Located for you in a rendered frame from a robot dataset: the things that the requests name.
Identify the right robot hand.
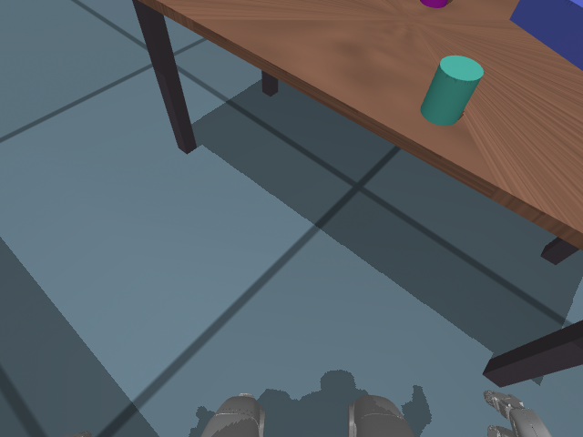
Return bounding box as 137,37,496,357
484,391,552,437

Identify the table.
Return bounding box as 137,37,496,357
132,0,583,388

